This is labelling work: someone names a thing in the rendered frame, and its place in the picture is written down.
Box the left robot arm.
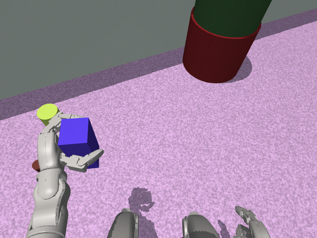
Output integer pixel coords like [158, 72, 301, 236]
[26, 168, 71, 238]

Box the potted plant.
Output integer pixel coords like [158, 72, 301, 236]
[183, 0, 272, 83]

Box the left robot hand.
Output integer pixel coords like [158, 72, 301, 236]
[37, 111, 104, 173]

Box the right robot hand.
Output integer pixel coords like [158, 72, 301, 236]
[233, 206, 271, 238]

